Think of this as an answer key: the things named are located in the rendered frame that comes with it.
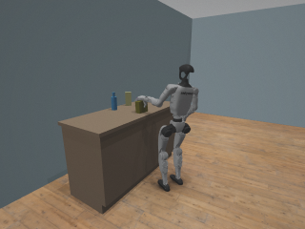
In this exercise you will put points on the robot right forearm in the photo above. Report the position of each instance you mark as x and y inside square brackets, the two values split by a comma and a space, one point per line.
[188, 113]

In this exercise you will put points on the robot right upper arm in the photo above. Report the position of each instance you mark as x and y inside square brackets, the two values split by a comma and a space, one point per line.
[194, 106]

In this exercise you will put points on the table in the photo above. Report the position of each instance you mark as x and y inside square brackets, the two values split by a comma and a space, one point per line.
[109, 152]

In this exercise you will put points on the robot left forearm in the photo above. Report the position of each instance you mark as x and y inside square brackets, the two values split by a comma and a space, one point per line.
[150, 99]

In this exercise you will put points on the sponge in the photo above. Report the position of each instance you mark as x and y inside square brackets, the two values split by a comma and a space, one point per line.
[139, 107]

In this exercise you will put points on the robot left upper arm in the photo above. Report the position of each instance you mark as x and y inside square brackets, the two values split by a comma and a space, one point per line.
[170, 89]

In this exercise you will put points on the robot torso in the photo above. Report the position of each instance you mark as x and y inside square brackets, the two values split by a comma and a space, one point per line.
[180, 103]

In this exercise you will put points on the robot left hand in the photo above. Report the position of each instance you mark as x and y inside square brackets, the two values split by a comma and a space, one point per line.
[141, 98]

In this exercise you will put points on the left robot thigh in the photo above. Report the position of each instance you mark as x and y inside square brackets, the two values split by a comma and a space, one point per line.
[163, 138]

